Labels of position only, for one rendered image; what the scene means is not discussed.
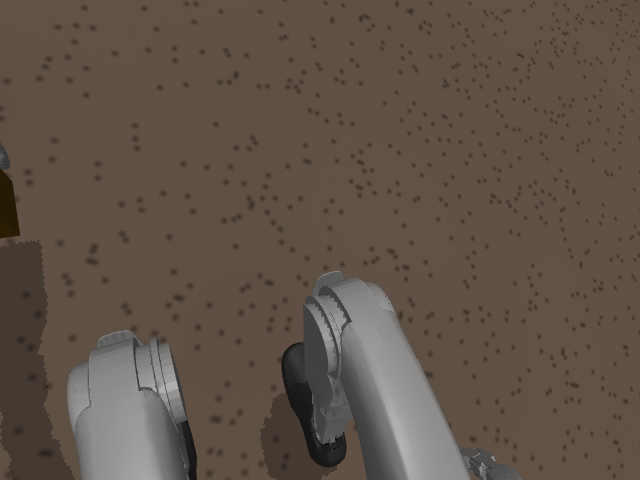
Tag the cube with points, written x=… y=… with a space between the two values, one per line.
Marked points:
x=9 y=226

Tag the left robot foot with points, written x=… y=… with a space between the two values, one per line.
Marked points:
x=190 y=450

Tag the right robot hand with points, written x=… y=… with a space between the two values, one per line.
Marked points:
x=485 y=467

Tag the right robot foot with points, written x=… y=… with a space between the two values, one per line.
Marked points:
x=300 y=398

